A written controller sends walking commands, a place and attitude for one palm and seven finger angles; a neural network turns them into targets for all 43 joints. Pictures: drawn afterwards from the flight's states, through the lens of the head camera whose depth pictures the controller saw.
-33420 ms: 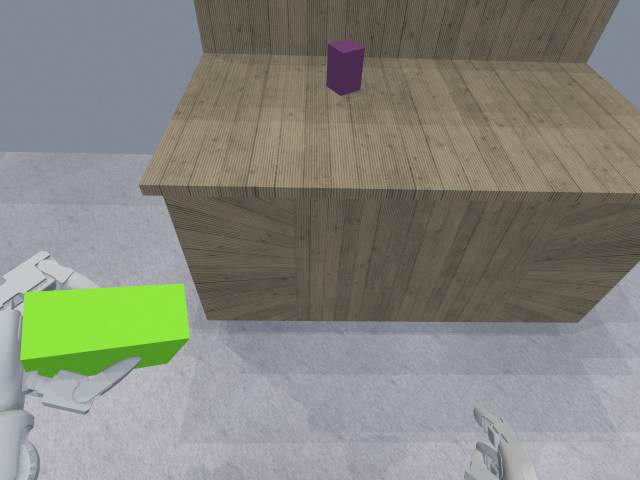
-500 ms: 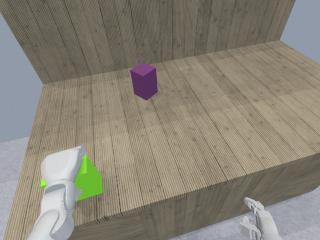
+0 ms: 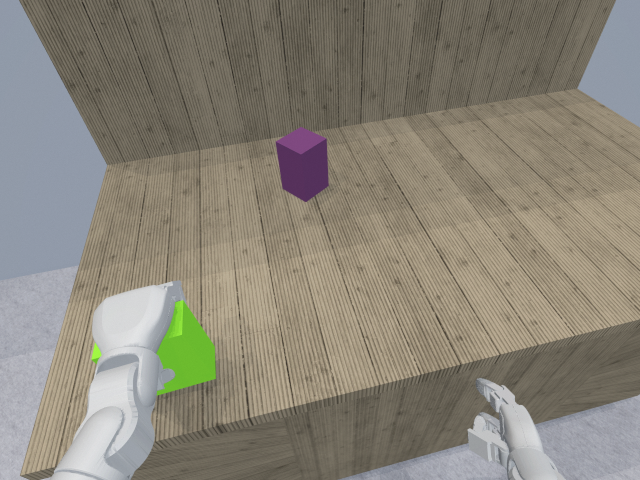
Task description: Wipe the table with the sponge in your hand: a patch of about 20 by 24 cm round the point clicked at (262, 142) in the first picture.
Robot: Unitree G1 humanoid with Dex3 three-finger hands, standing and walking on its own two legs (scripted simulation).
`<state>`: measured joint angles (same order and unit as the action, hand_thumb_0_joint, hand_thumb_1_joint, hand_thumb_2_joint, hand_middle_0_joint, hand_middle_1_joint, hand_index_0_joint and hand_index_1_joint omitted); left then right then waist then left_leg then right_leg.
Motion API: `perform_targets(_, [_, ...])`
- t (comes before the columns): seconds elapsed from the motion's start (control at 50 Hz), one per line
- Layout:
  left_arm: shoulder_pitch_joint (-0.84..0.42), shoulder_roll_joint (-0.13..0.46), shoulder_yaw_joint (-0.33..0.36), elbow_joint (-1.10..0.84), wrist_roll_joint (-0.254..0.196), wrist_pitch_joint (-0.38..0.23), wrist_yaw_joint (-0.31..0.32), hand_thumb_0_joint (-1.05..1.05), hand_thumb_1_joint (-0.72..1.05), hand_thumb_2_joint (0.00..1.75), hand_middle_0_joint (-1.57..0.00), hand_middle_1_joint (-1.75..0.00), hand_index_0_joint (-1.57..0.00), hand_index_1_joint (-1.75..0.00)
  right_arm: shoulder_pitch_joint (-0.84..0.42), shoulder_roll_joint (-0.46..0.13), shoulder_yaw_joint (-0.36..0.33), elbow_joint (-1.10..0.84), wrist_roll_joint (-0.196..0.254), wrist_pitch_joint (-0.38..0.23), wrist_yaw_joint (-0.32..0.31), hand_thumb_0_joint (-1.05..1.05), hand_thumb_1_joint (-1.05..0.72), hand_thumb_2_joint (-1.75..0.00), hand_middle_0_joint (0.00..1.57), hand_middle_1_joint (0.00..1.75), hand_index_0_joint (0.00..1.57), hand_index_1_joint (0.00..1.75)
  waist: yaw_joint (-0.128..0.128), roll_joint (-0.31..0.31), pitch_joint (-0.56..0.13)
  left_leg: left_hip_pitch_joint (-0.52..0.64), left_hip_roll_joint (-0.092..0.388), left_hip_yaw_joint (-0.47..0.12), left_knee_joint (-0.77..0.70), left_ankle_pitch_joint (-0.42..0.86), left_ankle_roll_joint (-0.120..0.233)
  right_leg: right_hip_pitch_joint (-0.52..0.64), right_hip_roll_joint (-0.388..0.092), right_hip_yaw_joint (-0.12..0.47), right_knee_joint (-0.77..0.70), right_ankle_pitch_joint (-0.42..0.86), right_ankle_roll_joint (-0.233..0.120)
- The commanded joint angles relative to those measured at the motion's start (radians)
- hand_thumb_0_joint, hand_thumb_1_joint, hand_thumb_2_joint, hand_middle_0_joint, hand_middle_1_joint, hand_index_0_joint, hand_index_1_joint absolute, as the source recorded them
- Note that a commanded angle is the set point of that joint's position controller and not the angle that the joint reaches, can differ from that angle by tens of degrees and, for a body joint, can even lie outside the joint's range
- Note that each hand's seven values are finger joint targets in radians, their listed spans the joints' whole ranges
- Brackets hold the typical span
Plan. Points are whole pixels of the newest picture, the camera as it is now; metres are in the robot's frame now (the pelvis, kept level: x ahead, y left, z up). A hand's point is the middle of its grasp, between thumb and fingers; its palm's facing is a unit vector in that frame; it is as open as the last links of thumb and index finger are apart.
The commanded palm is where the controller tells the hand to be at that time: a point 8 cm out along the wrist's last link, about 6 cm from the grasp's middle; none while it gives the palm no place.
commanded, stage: lift the sponge slowly off the table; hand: left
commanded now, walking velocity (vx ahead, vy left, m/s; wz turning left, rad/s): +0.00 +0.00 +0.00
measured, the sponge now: (167, 359) +0.25 +0.27 -0.01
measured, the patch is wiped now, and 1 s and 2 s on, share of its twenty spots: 1.00 1.00 1.00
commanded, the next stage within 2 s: bring the sponge back beside the body in 1.22 s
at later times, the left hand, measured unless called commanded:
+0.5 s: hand (140, 325) +0.25 +0.28 +0.07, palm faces +0.02 -0.10 -0.99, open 9.3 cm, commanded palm +0.23 +0.27 +0.14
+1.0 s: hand (136, 298) +0.26 +0.27 +0.11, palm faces +0.07 -0.09 -0.99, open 9.3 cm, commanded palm +0.23 +0.27 +0.18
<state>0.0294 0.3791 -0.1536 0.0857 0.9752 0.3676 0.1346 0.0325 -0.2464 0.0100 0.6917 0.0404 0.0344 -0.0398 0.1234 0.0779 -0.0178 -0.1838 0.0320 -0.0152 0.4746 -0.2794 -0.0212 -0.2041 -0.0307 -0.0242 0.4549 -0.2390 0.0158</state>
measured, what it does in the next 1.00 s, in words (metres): stands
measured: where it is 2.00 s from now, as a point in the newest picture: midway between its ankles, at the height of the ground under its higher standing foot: outside the picture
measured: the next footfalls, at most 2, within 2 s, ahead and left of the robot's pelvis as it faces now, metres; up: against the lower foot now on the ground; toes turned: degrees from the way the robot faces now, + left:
none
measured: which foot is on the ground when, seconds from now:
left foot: down 0.00-1.00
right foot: down 0.00-1.00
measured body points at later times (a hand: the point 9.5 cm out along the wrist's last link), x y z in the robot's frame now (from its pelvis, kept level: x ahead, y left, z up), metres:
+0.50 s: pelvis +0.00 +0.00 +0.00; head -0.01 -0.03 +0.45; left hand +0.24 +0.28 +0.13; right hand +0.24 -0.21 -0.08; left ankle -0.02 +0.13 -0.74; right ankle +0.00 -0.13 -0.74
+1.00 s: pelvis -0.01 +0.00 +0.01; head -0.02 -0.04 +0.45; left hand +0.26 +0.28 +0.16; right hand +0.24 -0.20 -0.08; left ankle -0.02 +0.13 -0.74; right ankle +0.00 -0.13 -0.74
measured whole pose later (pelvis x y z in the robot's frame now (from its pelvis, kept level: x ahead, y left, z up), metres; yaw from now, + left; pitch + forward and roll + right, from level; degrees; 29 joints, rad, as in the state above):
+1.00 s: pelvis -0.01 +0.00 +0.01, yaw +0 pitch -3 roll +0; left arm -0.05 0.47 -0.11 -0.05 0.93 0.42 -0.01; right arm 0.02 -0.26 0.04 0.68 0.05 0.04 -0.04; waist 0.12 0.09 0.00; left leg -0.11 0.03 -0.01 0.38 -0.22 -0.02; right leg -0.13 -0.03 -0.02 0.37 -0.19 0.01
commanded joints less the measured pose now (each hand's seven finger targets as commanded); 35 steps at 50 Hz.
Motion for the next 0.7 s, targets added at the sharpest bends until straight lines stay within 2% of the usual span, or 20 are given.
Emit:
perform_targets(0.0, [-0.325, 0.183, 0.095, -0.200, 0.025, -0.001, 0.026, 0.00, 0.10, 1.30, -1.20, -1.60, -1.20, -1.60, -0.199, -0.104, -0.026, -0.157, 0.008, -0.059, -0.018, 0.00, -0.90, -0.90, 0.20, 0.30, 0.20, 0.30, -0.015, -0.034, -0.195, 0.084, -0.054, 0.006, -0.060, 0.256, 0.050, 0.053, 0.049, -0.004, -0.078, 0.170, -0.078])
perform_targets(0.04, [-0.305, 0.191, 0.103, -0.197, 0.028, -0.003, 0.014, 0.00, 0.10, 1.30, -1.20, -1.60, -1.20, -1.60, -0.196, -0.110, -0.029, -0.154, 0.005, -0.054, -0.015, 0.00, -0.90, -0.90, 0.20, 0.30, 0.20, 0.30, -0.008, -0.044, -0.205, 0.088, -0.054, 0.005, -0.064, 0.277, 0.049, 0.070, 0.049, -0.004, -0.080, 0.197, -0.079])
perform_targets(0.06, [-0.300, 0.211, 0.124, -0.229, 0.022, -0.006, 0.012, 0.00, 0.10, 1.30, -1.20, -1.60, -1.20, -1.60, -0.204, -0.110, -0.027, -0.168, 0.005, -0.056, -0.014, 0.00, -0.90, -0.90, 0.20, 0.30, 0.20, 0.30, -0.003, -0.013, -0.216, 0.095, -0.053, 0.001, -0.073, 0.281, 0.047, 0.089, 0.051, 0.008, -0.079, 0.198, -0.084])
perform_targets(0.08, [-0.279, 0.190, 0.109, -0.246, 0.021, -0.009, 0.008, 0.00, 0.10, 1.30, -1.20, -1.60, -1.20, -1.60, -0.195, -0.107, -0.028, -0.175, 0.006, -0.059, -0.012, 0.00, -0.90, -0.90, 0.20, 0.30, 0.20, 0.30, -0.003, -0.015, -0.242, 0.093, -0.055, 0.009, -0.069, 0.304, 0.050, 0.109, 0.051, -0.009, -0.065, 0.224, -0.081])
perform_targets(0.14, [-0.220, 0.214, 0.140, -0.214, 0.014, 0.002, -0.002, 0.00, 0.10, 1.30, -1.20, -1.60, -1.20, -1.60, -0.197, -0.116, -0.030, -0.164, 0.004, -0.047, -0.006, 0.00, -0.90, -0.90, 0.20, 0.30, 0.20, 0.30, 0.004, -0.063, -0.200, 0.082, -0.051, 0.008, -0.073, 0.307, 0.048, 0.108, 0.046, 0.001, -0.084, 0.247, -0.076])
perform_targets(0.16, [-0.220, 0.241, 0.167, -0.233, 0.011, 0.005, -0.003, 0.00, 0.10, 1.30, -1.20, -1.60, -1.20, -1.60, -0.208, -0.118, -0.027, -0.171, 0.004, -0.047, -0.004, 0.00, -0.90, -0.90, 0.20, 0.30, 0.20, 0.30, 0.006, -0.054, -0.190, 0.083, -0.050, 0.001, -0.082, 0.294, 0.046, 0.111, 0.050, 0.017, -0.090, 0.224, -0.081])
perform_targets(0.18, [-0.229, 0.208, 0.136, -0.265, 0.011, 0.005, -0.006, 0.00, 0.10, 1.30, -1.20, -1.60, -1.20, -1.60, -0.205, -0.112, -0.025, -0.184, 0.008, -0.050, -0.004, 0.00, -0.90, -0.90, 0.20, 0.30, 0.20, 0.30, 0.002, -0.052, -0.214, 0.083, -0.051, 0.013, -0.079, 0.303, 0.051, 0.122, 0.047, -0.004, -0.079, 0.232, -0.076])
perform_targets(0.2, [-0.227, 0.237, 0.160, -0.241, 0.015, 0.010, -0.007, 0.00, 0.10, 1.30, -1.20, -1.60, -1.20, -1.60, -0.212, -0.114, -0.026, -0.172, 0.007, -0.046, -0.005, 0.00, -0.90, -0.90, 0.20, 0.30, 0.20, 0.30, 0.006, -0.042, -0.180, 0.079, -0.050, 0.006, -0.082, 0.300, 0.047, 0.108, 0.045, 0.005, -0.092, 0.224, -0.078])
perform_targets(0.22, [-0.251, 0.220, 0.138, -0.260, 0.015, 0.010, -0.009, 0.00, 0.10, 1.30, -1.20, -1.60, -1.20, -1.60, -0.212, -0.115, -0.024, -0.174, 0.006, -0.045, -0.004, 0.00, -0.90, -0.90, 0.20, 0.30, 0.20, 0.30, 0.002, -0.038, -0.187, 0.087, -0.050, 0.007, -0.083, 0.308, 0.048, 0.109, 0.045, 0.002, -0.092, 0.233, -0.078])
perform_targets(0.26, [-0.237, 0.256, 0.177, -0.301, 0.010, 0.008, -0.009, 0.00, 0.10, 1.30, -1.20, -1.60, -1.20, -1.60, -0.220, -0.115, -0.027, -0.180, 0.006, -0.050, -0.005, 0.00, -0.90, -0.90, 0.20, 0.30, 0.20, 0.30, 0.010, -0.031, -0.203, 0.105, -0.050, 0.001, -0.084, 0.315, 0.049, 0.125, 0.048, 0.018, -0.094, 0.237, -0.081])
perform_targets(0.28, [-0.236, 0.231, 0.152, -0.327, 0.006, 0.005, -0.011, 0.00, 0.10, 1.30, -1.20, -1.60, -1.20, -1.60, -0.207, -0.112, -0.025, -0.191, 0.008, -0.056, -0.006, 0.00, -0.90, -0.90, 0.20, 0.30, 0.20, 0.30, 0.005, -0.021, -0.240, 0.109, -0.053, 0.010, -0.081, 0.325, 0.054, 0.140, 0.046, -0.003, -0.083, 0.247, -0.077])
perform_targets(0.3, [-0.224, 0.248, 0.169, -0.290, 0.008, 0.007, -0.012, 0.00, 0.10, 1.30, -1.20, -1.60, -1.20, -1.60, -0.209, -0.112, -0.026, -0.177, 0.006, -0.056, -0.008, 0.00, -0.90, -0.90, 0.20, 0.30, 0.20, 0.30, 0.006, -0.045, -0.203, 0.104, -0.051, 0.004, -0.077, 0.330, 0.051, 0.125, 0.046, 0.008, -0.094, 0.257, -0.078])
perform_targets(0.42, [-0.259, 0.241, 0.149, -0.307, -0.002, 0.002, -0.037, 0.00, 0.10, 1.30, -1.20, -1.60, -1.20, -1.60, -0.214, -0.115, -0.023, -0.172, 0.007, -0.059, -0.013, 0.00, -0.90, -0.90, 0.20, 0.30, 0.20, 0.30, 0.000, -0.026, -0.190, 0.115, -0.052, 0.004, -0.089, 0.311, 0.052, 0.119, 0.044, 0.006, -0.111, 0.226, -0.076])
perform_targets(0.46, [-0.266, 0.282, 0.186, -0.335, -0.008, -0.002, -0.042, 0.00, 0.10, 1.30, -1.20, -1.60, -1.20, -1.60, -0.227, -0.117, -0.020, -0.178, 0.008, -0.060, -0.013, 0.00, -0.90, -0.90, 0.20, 0.30, 0.20, 0.30, 0.000, -0.010, -0.185, 0.120, -0.049, -0.004, -0.098, 0.299, 0.050, 0.123, 0.048, 0.023, -0.117, 0.208, -0.081])
perform_targets(0.48, [-0.265, 0.246, 0.153, -0.339, -0.007, -0.003, -0.048, 0.00, 0.10, 1.30, -1.20, -1.60, -1.20, -1.60, -0.217, -0.111, -0.018, -0.184, 0.009, -0.065, -0.014, 0.00, -0.90, -0.90, 0.20, 0.30, 0.20, 0.30, -0.002, -0.024, -0.201, 0.113, -0.051, 0.006, -0.098, 0.301, 0.053, 0.130, 0.046, -0.004, -0.108, 0.201, -0.075])
perform_targets(0.52, [-0.252, 0.253, 0.158, -0.320, -0.008, -0.003, -0.053, 0.00, 0.10, 1.30, -1.20, -1.60, -1.20, -1.60, -0.220, -0.114, -0.020, -0.175, 0.007, -0.059, -0.013, 0.00, -0.90, -0.90, 0.20, 0.30, 0.20, 0.30, 0.001, -0.023, -0.173, 0.114, -0.049, 0.001, -0.098, 0.305, 0.050, 0.118, 0.044, 0.006, -0.121, 0.211, -0.075])
perform_targets(0.56, [-0.273, 0.297, 0.198, -0.333, -0.010, 0.000, -0.055, 0.00, 0.10, 1.30, -1.20, -1.60, -1.20, -1.60, -0.232, -0.117, -0.016, -0.177, 0.007, -0.058, -0.014, 0.00, -0.90, -0.90, 0.20, 0.30, 0.20, 0.30, 0.000, -0.021, -0.173, 0.113, -0.046, -0.007, -0.109, 0.287, 0.047, 0.123, 0.049, 0.022, -0.125, 0.185, -0.080])
perform_targets(0.58, [-0.293, 0.247, 0.149, -0.334, -0.008, 0.003, -0.061, 0.00, 0.10, 1.30, -1.20, -1.60, -1.20, -1.60, -0.227, -0.110, -0.011, -0.184, 0.010, -0.059, -0.015, 0.00, -0.90, -0.90, 0.20, 0.30, 0.20, 0.30, -0.005, -0.024, -0.188, 0.108, -0.048, 0.003, -0.113, 0.288, 0.051, 0.126, 0.046, -0.005, -0.118, 0.176, -0.075])
perform_targets(0.6, [-0.314, 0.248, 0.144, -0.308, -0.008, 0.006, -0.063, 0.00, 0.10, 1.30, -1.20, -1.60, -1.20, -1.60, -0.232, -0.110, -0.011, -0.174, 0.011, -0.059, -0.017, 0.00, -0.90, -0.90, 0.20, 0.30, 0.20, 0.30, -0.007, -0.043, -0.151, 0.102, -0.046, -0.005, -0.115, 0.277, 0.048, 0.104, 0.044, 0.002, -0.131, 0.166, -0.075])
perform_targets(0.68, [-0.375, 0.265, 0.144, -0.343, -0.001, 0.010, -0.071, 0.00, 0.10, 1.30, -1.20, -1.60, -1.20, -1.60, -0.232, -0.111, -0.006, -0.185, 0.013, -0.064, -0.021, 0.00, -0.90, -0.90, 0.20, 0.30, 0.20, 0.30, -0.004, -0.012, -0.215, 0.119, -0.050, 0.000, -0.125, 0.276, 0.051, 0.137, 0.047, -0.008, -0.120, 0.156, -0.077])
